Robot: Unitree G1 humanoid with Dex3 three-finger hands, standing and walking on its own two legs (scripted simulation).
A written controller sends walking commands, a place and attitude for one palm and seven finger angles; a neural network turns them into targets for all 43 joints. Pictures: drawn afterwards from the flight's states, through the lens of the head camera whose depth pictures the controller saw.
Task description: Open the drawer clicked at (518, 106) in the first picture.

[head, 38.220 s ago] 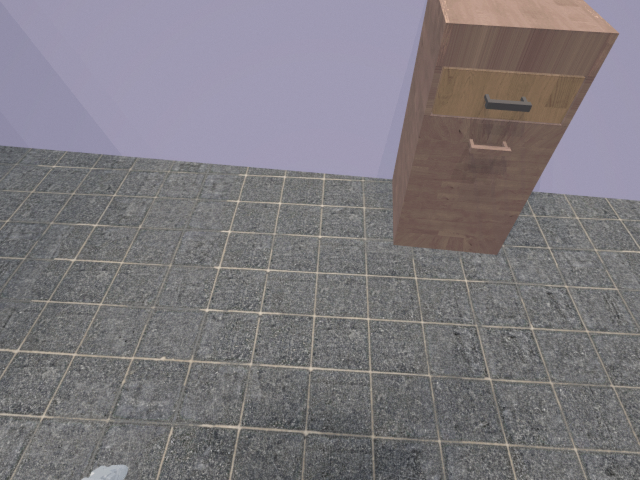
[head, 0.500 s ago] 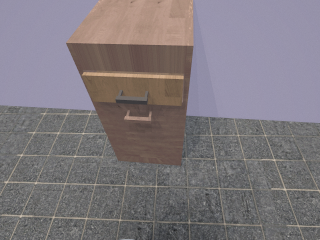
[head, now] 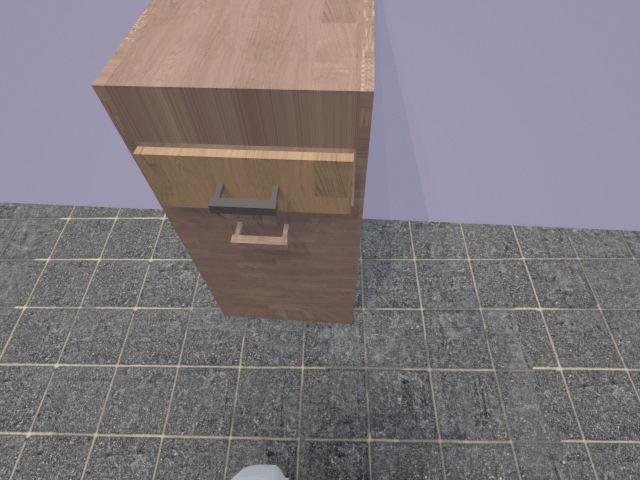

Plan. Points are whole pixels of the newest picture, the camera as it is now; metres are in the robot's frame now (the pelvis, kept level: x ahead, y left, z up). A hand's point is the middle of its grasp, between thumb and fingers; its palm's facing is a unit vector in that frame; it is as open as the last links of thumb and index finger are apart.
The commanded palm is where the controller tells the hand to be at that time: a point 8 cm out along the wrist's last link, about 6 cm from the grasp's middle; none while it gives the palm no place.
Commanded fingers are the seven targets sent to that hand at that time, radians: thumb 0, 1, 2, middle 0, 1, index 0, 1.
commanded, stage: come to a stop and stand still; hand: left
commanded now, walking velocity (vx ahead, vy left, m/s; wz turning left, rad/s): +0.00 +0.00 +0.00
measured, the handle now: (245, 198) +0.56 +0.19 -0.07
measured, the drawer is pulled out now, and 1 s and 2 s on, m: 0.03 0.03 0.03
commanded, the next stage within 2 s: look again from close up in 1.96 s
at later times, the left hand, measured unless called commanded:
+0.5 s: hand out of the picture +0.02 +0.25 -0.16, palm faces -0.03 -0.97 -0.24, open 7.3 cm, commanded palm none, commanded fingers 0.00 0.90 0.90 -0.20 -0.30 -0.20 -0.30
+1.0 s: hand out of the picture -0.15 +0.20 -0.18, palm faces +0.03 -0.99 -0.15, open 7.3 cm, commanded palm none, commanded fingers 0.00 0.90 0.90 -0.20 -0.30 -0.20 -0.30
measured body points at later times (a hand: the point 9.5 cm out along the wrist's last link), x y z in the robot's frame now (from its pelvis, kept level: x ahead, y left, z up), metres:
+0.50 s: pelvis -0.05 +0.05 +0.00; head -0.07 +0.06 +0.45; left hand +0.02 +0.30 -0.14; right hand -0.01 -0.19 -0.14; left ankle +0.00 +0.13 -0.73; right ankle -0.04 -0.08 -0.73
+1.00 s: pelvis -0.10 +0.05 +0.00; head -0.12 +0.06 +0.45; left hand -0.15 +0.26 -0.16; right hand -0.11 -0.17 -0.15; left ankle +0.00 +0.13 -0.73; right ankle -0.04 -0.08 -0.73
